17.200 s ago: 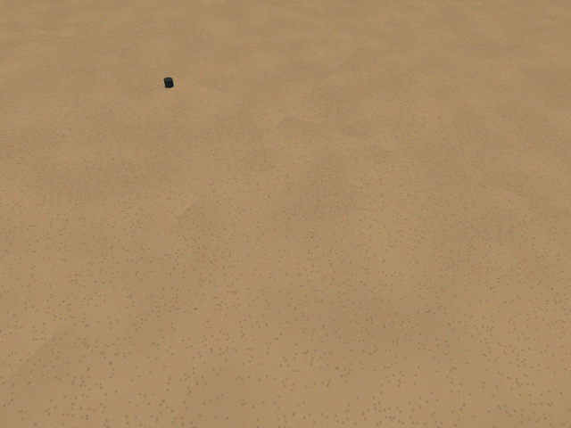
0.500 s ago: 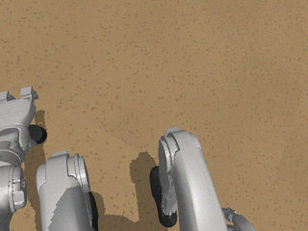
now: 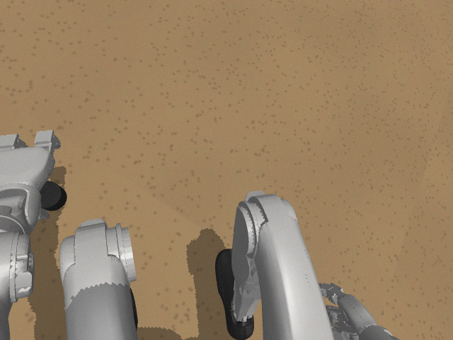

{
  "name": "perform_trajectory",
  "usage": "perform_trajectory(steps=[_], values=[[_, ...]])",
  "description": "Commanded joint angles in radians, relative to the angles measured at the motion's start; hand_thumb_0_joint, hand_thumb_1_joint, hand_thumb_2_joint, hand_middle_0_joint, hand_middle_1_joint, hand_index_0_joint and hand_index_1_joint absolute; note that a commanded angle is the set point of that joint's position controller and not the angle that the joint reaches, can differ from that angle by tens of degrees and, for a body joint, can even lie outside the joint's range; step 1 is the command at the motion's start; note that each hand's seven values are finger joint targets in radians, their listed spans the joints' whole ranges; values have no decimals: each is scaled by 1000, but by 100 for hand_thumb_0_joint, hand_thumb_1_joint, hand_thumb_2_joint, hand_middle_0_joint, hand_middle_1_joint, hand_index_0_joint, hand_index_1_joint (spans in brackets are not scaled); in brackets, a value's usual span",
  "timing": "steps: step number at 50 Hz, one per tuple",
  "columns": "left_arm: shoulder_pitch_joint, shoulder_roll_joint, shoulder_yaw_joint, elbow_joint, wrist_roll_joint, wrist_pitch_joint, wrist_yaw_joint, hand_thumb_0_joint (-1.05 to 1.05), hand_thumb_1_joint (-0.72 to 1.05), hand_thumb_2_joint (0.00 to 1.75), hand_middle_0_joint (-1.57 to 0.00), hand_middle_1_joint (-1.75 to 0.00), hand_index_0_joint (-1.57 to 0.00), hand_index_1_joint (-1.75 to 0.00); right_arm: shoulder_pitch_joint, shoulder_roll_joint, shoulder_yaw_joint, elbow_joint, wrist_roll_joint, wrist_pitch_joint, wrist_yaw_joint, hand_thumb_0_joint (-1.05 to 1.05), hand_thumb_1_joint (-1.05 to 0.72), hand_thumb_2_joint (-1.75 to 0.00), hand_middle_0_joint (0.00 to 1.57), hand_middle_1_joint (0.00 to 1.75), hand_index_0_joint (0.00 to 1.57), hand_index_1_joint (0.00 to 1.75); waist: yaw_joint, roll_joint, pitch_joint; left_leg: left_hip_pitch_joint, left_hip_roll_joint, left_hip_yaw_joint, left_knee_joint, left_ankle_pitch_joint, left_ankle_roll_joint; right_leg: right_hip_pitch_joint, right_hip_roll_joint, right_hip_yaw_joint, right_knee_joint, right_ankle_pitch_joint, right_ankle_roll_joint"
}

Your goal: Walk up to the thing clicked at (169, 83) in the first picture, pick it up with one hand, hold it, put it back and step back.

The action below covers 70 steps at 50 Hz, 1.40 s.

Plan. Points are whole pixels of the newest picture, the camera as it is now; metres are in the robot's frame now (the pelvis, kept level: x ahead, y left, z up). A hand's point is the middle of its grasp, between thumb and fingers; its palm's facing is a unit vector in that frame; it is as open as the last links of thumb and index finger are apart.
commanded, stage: rest palm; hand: left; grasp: from above
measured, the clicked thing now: (49, 196) +0.41 +0.26 -0.30
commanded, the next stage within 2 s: close in 1.32 s
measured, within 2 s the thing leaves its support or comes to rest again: neither
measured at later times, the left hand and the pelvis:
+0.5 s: hand (45, 192) +0.41 +0.26 -0.26, palm faces -0.45 -0.12 -0.89, open 14.1 cm; pelvis +0.01 +0.01 -0.03, yaw -4 degrees
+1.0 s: hand (49, 198) +0.40 +0.26 -0.27, palm faces -0.44 -0.10 -0.89, open 14.0 cm; pelvis +0.01 +0.01 -0.03, yaw -5 degrees
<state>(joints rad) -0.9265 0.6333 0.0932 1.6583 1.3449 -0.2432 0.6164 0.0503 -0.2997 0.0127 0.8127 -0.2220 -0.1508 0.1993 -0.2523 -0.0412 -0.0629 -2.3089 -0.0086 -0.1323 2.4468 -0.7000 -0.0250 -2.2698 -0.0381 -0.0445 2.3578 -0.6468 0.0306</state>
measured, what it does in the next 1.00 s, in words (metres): stands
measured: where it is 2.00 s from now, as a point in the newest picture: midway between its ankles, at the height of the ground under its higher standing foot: (183, 327)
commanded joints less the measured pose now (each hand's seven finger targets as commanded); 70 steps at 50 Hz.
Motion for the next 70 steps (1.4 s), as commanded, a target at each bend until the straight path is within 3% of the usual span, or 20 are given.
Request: perform_trajectory(steps=[1,7,10,11,13,14,15,22,24,25,26,33,42,47,52,54,60,65,66,70], values=[[-161,243,78,-17,-6,10,64,0,-58,102,-6,-98,-4,-100,193,-250,-53,1,-35,-10,10,0,-90,-90,20,30,20,30,8,261,-560,432,-34,118,-257,110,53,294,49,-117,-202,123,-46],[-205,269,96,-112,-21,-29,93,0,-55,100,-6,-98,-5,-100,201,-244,-32,19,-78,-24,47,0,-90,-90,20,30,20,30,-38,309,-596,444,-24,107,-186,189,50,338,54,-127,-150,210,-36],[-168,274,105,-150,-36,-45,108,0,-54,97,-5,-99,-5,-100,205,-251,-36,33,-91,-33,60,0,-90,-90,20,30,20,30,-33,330,-616,451,-19,99,-177,187,47,340,55,-135,-139,199,-35],[-177,239,65,-138,-33,-47,107,0,-53,96,-5,-100,-6,-100,200,-249,-32,38,-93,-42,69,0,-90,-90,20,30,20,30,-35,354,-596,460,-19,102,-174,178,43,319,58,-137,-131,189,-37],[-170,292,105,-163,-34,-58,123,0,-52,98,-6,-100,-6,-100,217,-270,-32,49,-103,-48,78,0,-90,-90,20,30,20,30,-39,359,-614,465,-16,94,-167,194,43,333,61,-147,-130,200,-35],[-150,260,80,-146,-29,-54,126,0,-51,97,-5,-101,-6,-100,217,-265,-27,49,-101,-47,83,0,-90,-90,20,30,20,30,-26,355,-617,456,-17,93,-168,183,41,335,65,-141,-128,191,-44],[-137,301,116,-124,-30,-55,141,0,-51,95,-5,-101,-6,-99,214,-268,-27,59,-109,-50,88,0,-90,-90,20,30,20,30,-26,335,-602,435,-16,89,-162,174,43,330,65,-151,-123,183,-42],[-123,289,108,-23,-15,-35,161,0,-50,98,-6,-101,-7,-100,222,-277,-3,68,-125,-66,124,0,-89,-90,20,30,20,30,-52,323,-534,411,-12,80,-144,196,44,320,71,-166,-110,211,-35],[-110,289,109,-1,-16,-29,166,0,-48,97,-5,-102,-7,-100,199,-285,-6,62,-122,-73,126,0,-89,-90,20,30,20,30,-38,311,-520,395,-13,75,-151,168,43,314,77,-167,-121,188,-43],[-130,264,81,-5,-18,-30,162,0,-49,96,-6,-101,-7,-100,196,-285,-4,50,-122,-78,131,0,-89,-90,20,30,20,30,-53,323,-503,382,-14,77,-149,152,46,310,75,-166,-121,173,-40],[-117,305,119,7,-20,-31,169,0,-49,95,-5,-102,-7,-100,206,-278,7,64,-127,-77,133,0,-90,-90,20,30,20,30,-48,303,-516,382,-13,72,-150,154,48,329,78,-171,-125,177,-38],[-158,296,86,18,-16,-39,173,0,-49,97,-6,-102,-7,-101,175,-287,24,54,-130,-98,151,0,-90,-90,20,30,20,30,-79,314,-489,396,-9,66,-128,160,47,328,79,-177,-119,188,-27],[-155,270,42,0,-11,-28,220,0,-50,94,-5,-101,-7,-100,121,-305,26,57,-137,-126,170,0,-89,-90,20,30,20,30,-81,375,-461,438,4,31,-155,137,34,269,80,-204,-102,165,-24],[-146,287,61,16,-24,-6,235,0,-52,96,-6,-101,-6,-100,132,-319,31,61,-134,-137,185,0,-90,-90,20,30,20,30,-90,361,-456,420,3,28,-152,154,34,292,80,-205,-111,186,-29],[-150,270,41,15,-45,5,224,0,-51,96,-6,-103,-7,-102,122,-336,26,43,-123,-156,198,0,-90,-90,20,30,20,30,-93,365,-448,415,5,31,-144,141,37,308,83,-200,-112,183,-30],[-136,306,71,23,-42,8,228,0,-52,98,-6,-102,-6,-102,138,-327,37,49,-121,-156,202,0,-90,-90,20,30,20,30,-91,364,-456,422,4,25,-152,154,35,318,79,-202,-114,192,-29],[-130,318,75,33,-58,-1,220,0,-52,99,-7,-104,-6,-104,142,-333,48,44,-119,-164,209,0,-90,-90,20,30,20,30,-94,360,-465,419,6,29,-135,177,37,365,86,-202,-120,218,-31],[-134,323,69,32,-63,-15,216,0,-49,103,-8,-108,-8,-108,143,-335,55,43,-114,-167,209,0,-90,-90,20,30,20,30,-99,350,-460,412,8,29,-127,159,38,375,91,-200,-127,206,-34],[-138,299,40,32,-66,-13,212,0,-48,103,-8,-108,-8,-108,125,-341,51,40,-111,-170,208,0,-90,-90,20,30,20,30,-100,340,-445,401,8,30,-120,144,37,361,91,-200,-123,194,-35],[-146,321,50,26,-61,-20,217,0,-48,102,-8,-108,-8,-107,132,-342,57,46,-111,-175,206,0,-90,-90,20,30,20,30,-102,351,-435,411,10,18,-134,132,36,337,88,-210,-123,179,-34]])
